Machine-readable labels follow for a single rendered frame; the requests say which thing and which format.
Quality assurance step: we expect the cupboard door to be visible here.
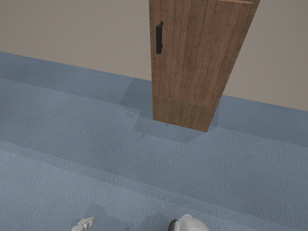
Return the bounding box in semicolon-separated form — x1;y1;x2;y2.
153;0;253;107

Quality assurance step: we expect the robot right foot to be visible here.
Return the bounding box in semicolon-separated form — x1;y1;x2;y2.
168;219;178;231

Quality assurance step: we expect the right robot thigh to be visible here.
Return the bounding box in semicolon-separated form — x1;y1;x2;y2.
174;217;210;231

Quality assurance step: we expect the handle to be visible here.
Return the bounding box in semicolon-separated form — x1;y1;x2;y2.
156;21;163;54

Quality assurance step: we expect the left robot hand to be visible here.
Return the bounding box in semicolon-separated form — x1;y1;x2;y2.
71;217;96;231

